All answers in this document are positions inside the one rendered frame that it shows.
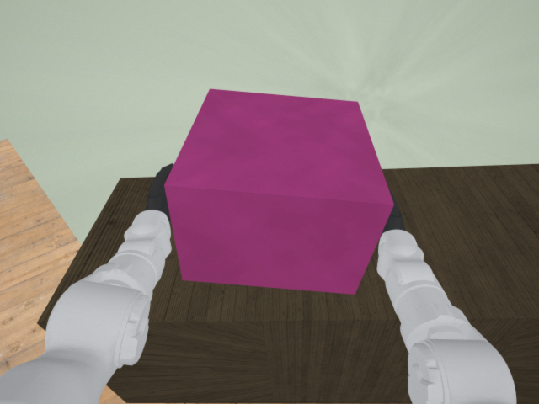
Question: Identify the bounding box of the pedestal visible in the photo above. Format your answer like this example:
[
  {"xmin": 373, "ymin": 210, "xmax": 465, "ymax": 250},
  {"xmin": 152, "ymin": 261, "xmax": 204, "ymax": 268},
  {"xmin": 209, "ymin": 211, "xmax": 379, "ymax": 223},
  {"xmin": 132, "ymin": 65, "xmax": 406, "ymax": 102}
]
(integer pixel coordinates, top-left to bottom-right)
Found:
[{"xmin": 37, "ymin": 164, "xmax": 539, "ymax": 404}]

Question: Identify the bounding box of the left robot hand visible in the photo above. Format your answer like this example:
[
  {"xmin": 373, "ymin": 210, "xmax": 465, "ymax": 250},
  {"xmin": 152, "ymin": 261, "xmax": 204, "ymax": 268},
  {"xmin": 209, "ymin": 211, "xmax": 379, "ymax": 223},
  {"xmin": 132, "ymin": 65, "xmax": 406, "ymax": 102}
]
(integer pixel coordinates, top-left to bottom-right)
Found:
[{"xmin": 144, "ymin": 163, "xmax": 173, "ymax": 223}]

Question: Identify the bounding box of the carton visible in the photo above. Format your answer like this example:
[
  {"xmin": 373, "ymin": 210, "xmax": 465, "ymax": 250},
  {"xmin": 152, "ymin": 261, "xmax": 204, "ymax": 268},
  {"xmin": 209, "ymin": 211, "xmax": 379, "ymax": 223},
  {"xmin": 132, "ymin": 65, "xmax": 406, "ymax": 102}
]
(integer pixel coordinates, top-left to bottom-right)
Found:
[{"xmin": 164, "ymin": 89, "xmax": 394, "ymax": 295}]

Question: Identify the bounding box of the robot left forearm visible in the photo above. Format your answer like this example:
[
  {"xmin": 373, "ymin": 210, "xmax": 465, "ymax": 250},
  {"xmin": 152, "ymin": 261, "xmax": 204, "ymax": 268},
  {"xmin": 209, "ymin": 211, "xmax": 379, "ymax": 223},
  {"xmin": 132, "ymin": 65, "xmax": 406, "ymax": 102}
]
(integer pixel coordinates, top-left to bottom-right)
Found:
[{"xmin": 45, "ymin": 210, "xmax": 172, "ymax": 350}]

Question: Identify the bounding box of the right robot upper arm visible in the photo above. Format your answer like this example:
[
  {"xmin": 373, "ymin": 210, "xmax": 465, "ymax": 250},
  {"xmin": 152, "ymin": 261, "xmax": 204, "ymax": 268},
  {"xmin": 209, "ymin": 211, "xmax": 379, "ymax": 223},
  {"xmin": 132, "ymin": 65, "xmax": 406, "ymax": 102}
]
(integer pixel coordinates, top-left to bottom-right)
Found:
[{"xmin": 408, "ymin": 339, "xmax": 515, "ymax": 404}]

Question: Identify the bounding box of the left robot upper arm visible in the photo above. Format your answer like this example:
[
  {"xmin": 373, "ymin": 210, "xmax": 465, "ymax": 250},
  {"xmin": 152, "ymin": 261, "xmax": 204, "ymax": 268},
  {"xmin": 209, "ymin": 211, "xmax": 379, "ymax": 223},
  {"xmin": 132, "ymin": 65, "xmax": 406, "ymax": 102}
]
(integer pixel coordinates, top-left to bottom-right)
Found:
[{"xmin": 0, "ymin": 280, "xmax": 151, "ymax": 404}]

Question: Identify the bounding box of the right robot hand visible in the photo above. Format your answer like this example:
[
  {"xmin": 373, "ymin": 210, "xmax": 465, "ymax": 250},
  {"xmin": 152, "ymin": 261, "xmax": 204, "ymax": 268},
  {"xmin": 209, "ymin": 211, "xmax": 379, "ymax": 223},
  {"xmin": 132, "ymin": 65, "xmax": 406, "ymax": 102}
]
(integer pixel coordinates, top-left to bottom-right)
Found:
[{"xmin": 382, "ymin": 190, "xmax": 406, "ymax": 233}]

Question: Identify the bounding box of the robot right forearm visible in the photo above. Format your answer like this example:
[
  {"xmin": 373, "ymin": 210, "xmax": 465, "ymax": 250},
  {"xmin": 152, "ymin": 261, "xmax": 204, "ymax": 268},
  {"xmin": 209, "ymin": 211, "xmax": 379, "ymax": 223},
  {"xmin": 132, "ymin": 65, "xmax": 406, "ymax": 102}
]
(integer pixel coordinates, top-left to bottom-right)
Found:
[{"xmin": 377, "ymin": 230, "xmax": 516, "ymax": 404}]

